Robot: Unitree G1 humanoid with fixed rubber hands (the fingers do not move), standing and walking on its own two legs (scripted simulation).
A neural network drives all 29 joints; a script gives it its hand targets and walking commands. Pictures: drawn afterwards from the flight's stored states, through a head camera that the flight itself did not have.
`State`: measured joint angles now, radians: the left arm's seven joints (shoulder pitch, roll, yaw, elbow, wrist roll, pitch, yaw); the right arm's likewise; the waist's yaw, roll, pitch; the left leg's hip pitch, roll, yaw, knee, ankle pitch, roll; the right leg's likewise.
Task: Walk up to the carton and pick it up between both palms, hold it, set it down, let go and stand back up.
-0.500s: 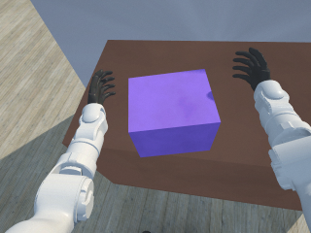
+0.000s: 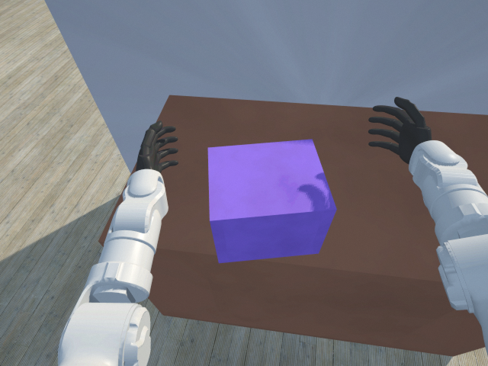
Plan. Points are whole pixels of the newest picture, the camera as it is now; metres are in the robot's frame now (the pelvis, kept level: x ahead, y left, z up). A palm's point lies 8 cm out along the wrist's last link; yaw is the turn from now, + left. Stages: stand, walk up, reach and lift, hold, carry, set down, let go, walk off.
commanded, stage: set down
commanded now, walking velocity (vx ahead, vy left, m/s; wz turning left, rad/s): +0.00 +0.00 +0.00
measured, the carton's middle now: (264, 202) +0.45 +0.02 -0.05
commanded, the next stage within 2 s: none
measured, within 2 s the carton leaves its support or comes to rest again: neither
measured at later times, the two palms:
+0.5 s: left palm (162, 223) +0.33 +0.19 +0.04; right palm (417, 207) +0.39 -0.24 +0.05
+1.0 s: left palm (165, 269) +0.27 +0.18 +0.00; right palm (421, 274) +0.30 -0.24 -0.01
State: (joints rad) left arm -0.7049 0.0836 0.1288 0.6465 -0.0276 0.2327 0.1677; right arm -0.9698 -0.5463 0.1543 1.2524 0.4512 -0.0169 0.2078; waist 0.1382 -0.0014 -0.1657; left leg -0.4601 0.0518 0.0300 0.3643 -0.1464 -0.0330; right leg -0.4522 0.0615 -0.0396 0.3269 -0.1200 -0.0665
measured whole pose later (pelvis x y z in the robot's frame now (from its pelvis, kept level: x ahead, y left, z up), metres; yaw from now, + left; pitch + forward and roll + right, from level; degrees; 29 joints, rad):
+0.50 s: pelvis +0.00 +0.00 +0.00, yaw +0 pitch +12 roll +0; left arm -0.32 -0.01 0.09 0.45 0.03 0.08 0.18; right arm -0.56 -0.48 0.07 1.02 0.38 -0.21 0.23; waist 0.10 -0.01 -0.14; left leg -0.40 0.04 0.03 0.35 -0.15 -0.03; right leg -0.41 0.06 -0.02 0.34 -0.14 -0.06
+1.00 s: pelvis +0.01 +0.01 +0.00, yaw +0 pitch +7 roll +0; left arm -0.04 -0.04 0.01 0.48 0.04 -0.17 0.20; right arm -0.22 -0.43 0.12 0.99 0.43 -0.44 0.25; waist 0.07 0.00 -0.10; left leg -0.32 0.03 0.04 0.41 -0.21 -0.02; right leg -0.33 0.05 0.00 0.41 -0.20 -0.05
